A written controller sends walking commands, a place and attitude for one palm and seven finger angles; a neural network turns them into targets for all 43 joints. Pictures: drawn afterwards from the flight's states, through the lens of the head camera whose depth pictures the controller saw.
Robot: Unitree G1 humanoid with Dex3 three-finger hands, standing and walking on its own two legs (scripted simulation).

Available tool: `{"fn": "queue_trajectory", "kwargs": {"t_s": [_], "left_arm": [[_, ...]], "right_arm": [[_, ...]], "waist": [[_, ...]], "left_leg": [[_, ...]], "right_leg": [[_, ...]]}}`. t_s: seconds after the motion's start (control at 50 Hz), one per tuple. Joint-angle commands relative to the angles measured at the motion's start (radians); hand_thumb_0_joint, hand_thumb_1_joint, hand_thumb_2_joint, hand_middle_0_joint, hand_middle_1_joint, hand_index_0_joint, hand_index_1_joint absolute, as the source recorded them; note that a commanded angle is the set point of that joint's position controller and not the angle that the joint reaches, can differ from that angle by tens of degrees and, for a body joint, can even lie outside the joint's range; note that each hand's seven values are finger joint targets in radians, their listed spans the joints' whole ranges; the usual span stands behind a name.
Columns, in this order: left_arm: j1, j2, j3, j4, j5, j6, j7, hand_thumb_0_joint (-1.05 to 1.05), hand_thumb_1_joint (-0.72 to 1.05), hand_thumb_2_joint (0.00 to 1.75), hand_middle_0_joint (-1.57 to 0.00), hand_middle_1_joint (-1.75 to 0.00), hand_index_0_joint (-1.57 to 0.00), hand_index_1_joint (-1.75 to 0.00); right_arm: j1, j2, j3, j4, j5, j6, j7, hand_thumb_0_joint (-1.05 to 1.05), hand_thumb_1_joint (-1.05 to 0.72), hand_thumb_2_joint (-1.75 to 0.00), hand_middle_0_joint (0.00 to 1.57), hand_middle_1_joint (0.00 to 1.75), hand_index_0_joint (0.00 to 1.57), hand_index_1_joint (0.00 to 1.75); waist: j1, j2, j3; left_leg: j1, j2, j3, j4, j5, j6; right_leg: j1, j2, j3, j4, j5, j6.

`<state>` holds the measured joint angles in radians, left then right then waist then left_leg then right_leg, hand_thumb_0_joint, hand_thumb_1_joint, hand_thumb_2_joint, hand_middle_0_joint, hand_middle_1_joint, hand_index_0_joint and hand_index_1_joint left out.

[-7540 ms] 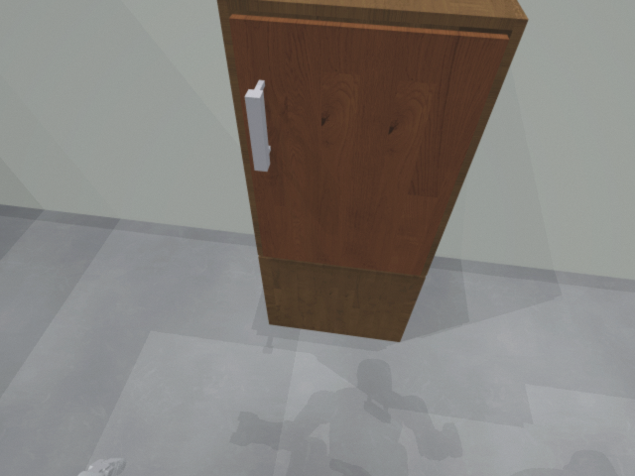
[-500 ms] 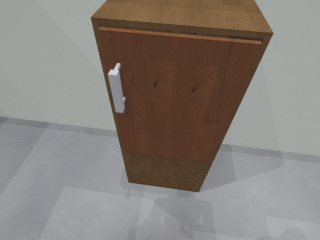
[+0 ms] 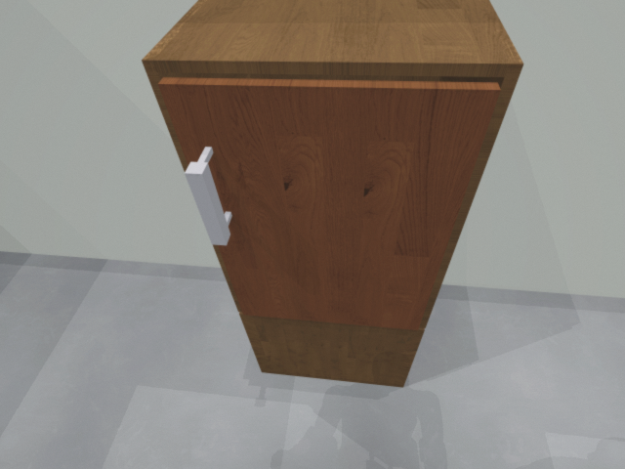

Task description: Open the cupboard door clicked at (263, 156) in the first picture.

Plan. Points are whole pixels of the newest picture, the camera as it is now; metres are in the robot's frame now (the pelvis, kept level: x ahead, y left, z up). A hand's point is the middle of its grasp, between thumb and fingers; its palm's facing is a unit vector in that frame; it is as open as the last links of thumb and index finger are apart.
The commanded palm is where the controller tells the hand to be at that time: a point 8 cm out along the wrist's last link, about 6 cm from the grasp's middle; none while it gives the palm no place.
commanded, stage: come to a stop and stand still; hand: left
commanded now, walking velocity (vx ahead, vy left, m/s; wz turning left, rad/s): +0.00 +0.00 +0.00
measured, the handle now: (214, 197) +0.48 +0.18 +0.08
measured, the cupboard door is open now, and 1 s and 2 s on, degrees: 0 0 0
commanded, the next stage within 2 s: look again from close up in 0.08 s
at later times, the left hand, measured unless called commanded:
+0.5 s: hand out of the picture +0.01 +0.17 -0.16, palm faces +0.03 -0.97 -0.23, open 7.3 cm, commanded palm none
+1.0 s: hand (168, 443) +0.16 +0.19 -0.02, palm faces +0.23 -0.97 -0.08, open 7.5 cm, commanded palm +0.09 +0.23 -0.05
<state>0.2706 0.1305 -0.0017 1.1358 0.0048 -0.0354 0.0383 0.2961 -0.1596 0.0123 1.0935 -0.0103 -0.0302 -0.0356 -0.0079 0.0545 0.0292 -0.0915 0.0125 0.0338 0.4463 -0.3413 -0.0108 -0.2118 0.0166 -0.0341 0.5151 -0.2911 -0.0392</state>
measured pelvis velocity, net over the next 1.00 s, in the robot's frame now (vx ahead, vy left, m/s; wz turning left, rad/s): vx -0.04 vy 0.00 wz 0.04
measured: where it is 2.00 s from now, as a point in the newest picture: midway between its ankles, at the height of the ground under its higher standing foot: outside the picture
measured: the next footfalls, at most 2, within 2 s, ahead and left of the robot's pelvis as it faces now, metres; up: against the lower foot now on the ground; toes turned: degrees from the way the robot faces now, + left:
none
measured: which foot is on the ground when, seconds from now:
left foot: down 0.00-1.00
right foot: down 0.00-1.00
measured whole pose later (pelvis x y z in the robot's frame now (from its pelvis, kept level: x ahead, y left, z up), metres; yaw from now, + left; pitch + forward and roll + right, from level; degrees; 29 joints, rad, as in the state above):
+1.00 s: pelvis -0.04 +0.00 -0.01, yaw +2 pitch +3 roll +1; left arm 0.36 0.17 0.08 0.25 -0.20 -0.24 -0.01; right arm 0.28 -0.25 -0.02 0.80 0.03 -0.28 -0.07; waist -0.03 0.04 -0.04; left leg -0.32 0.00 0.00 0.62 -0.35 -0.01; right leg -0.40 -0.01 -0.07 0.64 -0.29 -0.04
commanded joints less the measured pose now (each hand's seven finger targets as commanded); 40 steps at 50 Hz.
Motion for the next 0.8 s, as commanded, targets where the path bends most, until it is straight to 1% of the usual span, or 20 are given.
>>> {"fn": "queue_trajectory", "kwargs": {"t_s": [0.0, 0.02, 0.06, 0.08, 0.12, 0.14, 0.18, 0.22, 0.24, 0.3, 0.34, 0.36, 0.42, 0.44, 0.46, 0.54, 0.62, 0.72, 0.76, 0.78], "left_arm": [[0.051, 0.124, 0.018, -0.041, 0.000, -0.007, 0.006, 0.00, 0.90, 0.90, -0.20, -0.30, -0.20, -0.30], [0.044, 0.127, 0.018, -0.045, 0.000, -0.006, 0.005, 0.00, 0.90, 0.90, -0.20, -0.30, -0.20, -0.30], [0.039, 0.131, 0.021, -0.049, 0.001, -0.006, 0.005, 0.00, 0.90, 0.90, -0.20, -0.30, -0.20, -0.30], [0.033, 0.137, 0.021, -0.051, 0.001, -0.006, 0.005, 0.00, 0.90, 0.90, -0.20, -0.30, -0.20, -0.30], [0.023, 0.138, 0.022, -0.054, 0.001, -0.003, 0.004, 0.00, 0.90, 0.90, -0.20, -0.30, -0.20, -0.30], [0.019, 0.137, 0.022, -0.058, 0.002, -0.002, 0.004, 0.00, 0.90, 0.90, -0.20, -0.30, -0.20, -0.30], [0.014, 0.144, 0.024, -0.060, 0.001, -0.002, 0.004, 0.00, 0.90, 0.90, -0.20, -0.30, -0.20, -0.30], [0.010, 0.145, 0.024, -0.062, 0.001, -0.001, 0.002, 0.00, 0.90, 0.90, -0.20, -0.30, -0.20, -0.30], [0.004, 0.143, 0.024, -0.062, 0.002, 0.000, 0.002, 0.00, 0.90, 0.90, -0.20, -0.30, -0.20, -0.30], [0.004, 0.149, 0.025, -0.064, 0.002, 0.000, 0.001, 0.00, 0.90, 0.90, -0.20, -0.30, -0.20, -0.30], [0.004, 0.144, 0.025, -0.064, 0.003, 0.000, 0.000, 0.00, 0.90, 0.90, -0.20, -0.30, -0.20, -0.30], [0.005, 0.146, 0.026, -0.066, 0.002, 0.000, 0.000, 0.00, 0.90, 0.90, -0.20, -0.30, -0.20, -0.30], [0.005, 0.146, 0.024, -0.061, 0.002, 0.002, -0.002, 0.00, 0.90, 0.90, -0.20, -0.30, -0.20, -0.30], [0.003, 0.144, 0.024, -0.062, 0.004, 0.002, -0.002, 0.00, 0.90, 0.90, -0.20, -0.30, -0.20, -0.30], [0.005, 0.148, 0.024, -0.060, 0.003, 0.002, -0.002, 0.00, 0.90, 0.90, -0.20, -0.30, -0.20, -0.30], [0.009, 0.145, 0.023, -0.056, 0.004, 0.002, -0.003, 0.00, 0.90, 0.90, -0.20, -0.30, -0.20, -0.30], [0.016, 0.144, 0.022, -0.052, 0.002, 0.003, -0.005, 0.00, 0.90, 0.90, -0.20, -0.30, -0.20, -0.30], [0.023, 0.137, 0.022, -0.047, 0.003, 0.003, -0.005, 0.00, 0.90, 0.90, -0.20, -0.30, -0.20, -0.30], [0.025, 0.137, 0.021, -0.047, 0.004, 0.002, -0.004, 0.00, 0.90, 0.90, -0.20, -0.30, -0.20, -0.30], [0.172, 0.156, 0.029, 0.006, 0.010, -0.019, 0.038, 0.00, 0.90, 0.90, -0.20, -0.30, -0.20, -0.30]], "right_arm": [[0.075, -0.065, -0.010, -0.011, -0.004, -0.006, -0.005, 0.00, -0.90, -0.90, 0.20, 0.30, 0.20, 0.30], [0.075, -0.065, -0.010, -0.009, -0.004, -0.005, -0.005, 0.00, -0.90, -0.90, 0.20, 0.30, 0.20, 0.30], [0.072, -0.070, -0.010, -0.005, -0.005, -0.007, -0.005, 0.00, -0.90, -0.90, 0.20, 0.30, 0.20, 0.30], [0.071, -0.070, -0.011, -0.005, -0.004, -0.006, -0.005, 0.00, -0.90, -0.90, 0.20, 0.30, 0.20, 0.30], [0.069, -0.073, -0.011, -0.004, -0.004, -0.003, -0.005, 0.00, -0.90, -0.90, 0.20, 0.30, 0.20, 0.30], [0.068, -0.065, -0.012, -0.001, -0.004, -0.004, -0.004, 0.00, -0.90, -0.90, 0.20, 0.30, 0.20, 0.30], [0.064, -0.073, -0.013, -0.001, -0.004, -0.004, -0.004, 0.00, -0.90, -0.90, 0.20, 0.30, 0.20, 0.30], [0.063, -0.076, -0.013, 0.001, -0.005, -0.002, -0.005, 0.00, -0.90, -0.90, 0.20, 0.30, 0.20, 0.30], [0.065, -0.066, -0.012, 0.005, -0.005, -0.003, -0.005, 0.00, -0.90, -0.90, 0.20, 0.30, 0.20, 0.30], [0.061, -0.075, -0.013, 0.003, -0.005, -0.001, -0.004, 0.00, -0.90, -0.90, 0.20, 0.30, 0.20, 0.30], [0.066, -0.067, -0.013, 0.007, -0.005, -0.001, -0.004, 0.00, -0.90, -0.90, 0.20, 0.30, 0.20, 0.30], [0.068, -0.076, -0.013, 0.006, -0.004, -0.002, -0.004, 0.00, -0.90, -0.90, 0.20, 0.30, 0.20, 0.30], [0.062, -0.076, -0.013, 0.008, -0.004, 0.001, -0.004, 0.00, -0.90, -0.90, 0.20, 0.30, 0.20, 0.30], [0.063, -0.067, -0.013, 0.009, -0.005, 0.000, -0.004, 0.00, -0.90, -0.90, 0.20, 0.30, 0.20, 0.30], [0.064, -0.076, -0.013, 0.011, -0.004, 0.000, -0.003, 0.00, -0.90, -0.90, 0.20, 0.30, 0.20, 0.30], [0.068, -0.065, -0.012, 0.014, -0.004, 0.001, -0.004, 0.00, -0.90, -0.90, 0.20, 0.30, 0.20, 0.30], [0.069, -0.071, -0.013, 0.015, -0.004, 0.001, -0.004, 0.00, -0.90, -0.90, 0.20, 0.30, 0.20, 0.30], [0.074, -0.071, -0.011, 0.018, -0.004, -0.001, -0.004, 0.00, -0.90, -0.90, 0.20, 0.30, 0.20, 0.30], [0.076, -0.068, -0.012, 0.020, -0.003, -0.002, -0.005, 0.00, -0.90, -0.90, 0.20, 0.30, 0.20, 0.30], [-0.067, -0.107, -0.030, -0.041, 0.010, -0.008, 0.007, 0.00, -0.90, -0.90, 0.20, 0.30, 0.20, 0.30]], "waist": [[0.004, -0.057, 0.010], [0.005, -0.057, 0.015], [0.008, -0.046, -0.005], [0.007, -0.069, -0.002], [0.006, -0.072, 0.014], [0.008, -0.056, 0.015], [0.009, -0.061, 0.013], [0.009, -0.042, 0.016], [0.008, -0.050, 0.021], [0.009, -0.061, 0.025], [0.006, -0.062, 0.018], [0.008, -0.050, 0.014], [0.008, -0.057, 0.031], [0.008, -0.056, 0.036], [0.008, -0.050, 0.033], [0.007, -0.060, 0.036], [0.007, -0.054, 0.037], [0.009, -0.061, 0.035], [0.010, -0.048, 0.035], [0.076, -0.142, 0.008]], "left_leg": [[-0.074, 0.080, -0.056, -0.074, 0.263, 0.029], [-0.080, 0.081, -0.054, -0.079, 0.252, 0.029], [-0.068, 0.083, -0.054, -0.079, 0.281, 0.029], [-0.072, 0.084, -0.054, -0.079, 0.277, 0.028], [-0.077, 0.084, -0.052, -0.090, 0.242, 0.026], [-0.076, 0.085, -0.053, -0.093, 0.254, 0.027], [-0.079, 0.084, -0.055, -0.093, 0.248, 0.026], [-0.075, 0.085, -0.054, -0.097, 0.234, 0.025], [-0.076, 0.089, -0.056, -0.101, 0.246, 0.027], [-0.079, 0.083, -0.053, -0.101, 0.211, 0.024], [-0.069, 0.087, -0.054, -0.104, 0.221, 0.026], [-0.071, 0.087, -0.054, -0.102, 0.221, 0.026], [-0.080, 0.085, -0.051, -0.109, 0.178, 0.025], [-0.078, 0.086, -0.053, -0.110, 0.194, 0.027], [-0.080, 0.085, -0.053, -0.108, 0.196, 0.026], [-0.079, 0.085, -0.051, -0.110, 0.180, 0.026], [-0.081, 0.081, -0.051, -0.107, 0.156, 0.025], [-0.085, 0.083, -0.053, -0.111, 0.169, 0.028], [-0.084, 0.086, -0.053, -0.109, 0.184, 0.029], [-0.168, 0.089, 0.012, 0.134, 0.135, 0.001]], "right_leg": [[0.080, -0.127, 0.121, -0.071, 0.414, -0.029], [0.081, -0.128, 0.120, -0.076, 0.402, -0.029], [0.097, -0.127, 0.116, -0.070, 0.423, -0.028], [0.101, -0.130, 0.113, -0.072, 0.431, -0.028], [0.086, -0.129, 0.118, -0.086, 0.392, -0.029], [0.092, -0.127, 0.113, -0.086, 0.393, -0.028], [0.092, -0.129, 0.117, -0.090, 0.383, -0.029], [0.083, -0.128, 0.122, -0.098, 0.356, -0.030], [0.086, -0.125, 0.113, -0.097, 0.359, -0.029], [0.077, -0.128, 0.123, -0.112, 0.319, -0.029], [0.079, -0.125, 0.122, -0.115, 0.326, -0.029], [0.082, -0.125, 0.122, -0.114, 0.322, -0.029], [0.061, -0.124, 0.132, -0.132, 0.253, -0.029], [0.064, -0.121, 0.127, -0.131, 0.270, -0.028], [0.064, -0.124, 0.127, -0.130, 0.269, -0.027], [0.056, -0.122, 0.132, -0.142, 0.239, -0.028], [0.043, -0.122, 0.141, -0.154, 0.192, -0.027], [0.044, -0.120, 0.137, -0.152, 0.192, -0.025], [0.049, -0.120, 0.132, -0.145, 0.223, -0.025], [0.099, -0.196, 0.189, -0.121, 0.762, 0.046]]}}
